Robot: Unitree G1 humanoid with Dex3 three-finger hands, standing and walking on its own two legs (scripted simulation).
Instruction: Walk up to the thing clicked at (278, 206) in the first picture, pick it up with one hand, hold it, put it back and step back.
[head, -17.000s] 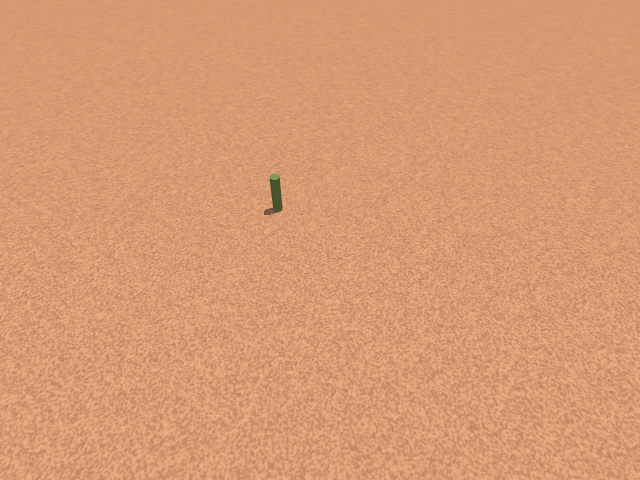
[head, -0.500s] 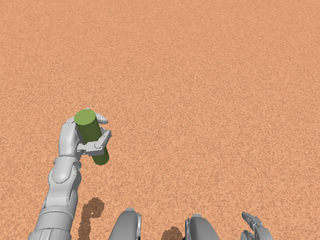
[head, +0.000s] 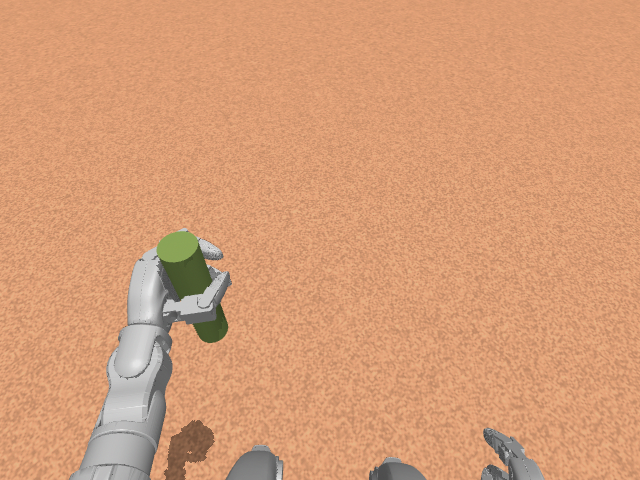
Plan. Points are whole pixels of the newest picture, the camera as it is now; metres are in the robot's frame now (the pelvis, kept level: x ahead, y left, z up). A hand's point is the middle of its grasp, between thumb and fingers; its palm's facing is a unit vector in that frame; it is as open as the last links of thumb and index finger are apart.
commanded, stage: lift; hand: left
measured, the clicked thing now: (198, 293) +0.34 +0.18 +0.02
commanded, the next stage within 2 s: hold in 0.14 s
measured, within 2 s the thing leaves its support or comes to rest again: neither
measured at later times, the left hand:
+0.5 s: hand (198, 271) +0.35 +0.17 +0.07, palm faces +0.07 -1.00 -0.01, open 6.1 cm
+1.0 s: hand (194, 275) +0.33 +0.17 +0.08, palm faces +0.07 -1.00 -0.01, open 6.1 cm
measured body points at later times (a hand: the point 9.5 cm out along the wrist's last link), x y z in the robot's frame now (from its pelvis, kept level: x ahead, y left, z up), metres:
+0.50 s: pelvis +0.01 +0.01 +0.02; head +0.06 +0.01 +0.46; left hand +0.34 +0.23 +0.07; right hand +0.14 -0.24 -0.10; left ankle +0.03 +0.14 -0.68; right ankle +0.01 -0.13 -0.68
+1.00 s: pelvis +0.01 +0.01 +0.02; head +0.04 +0.01 +0.47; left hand +0.32 +0.22 +0.08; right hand +0.14 -0.24 -0.08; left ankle +0.03 +0.14 -0.68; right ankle +0.01 -0.13 -0.68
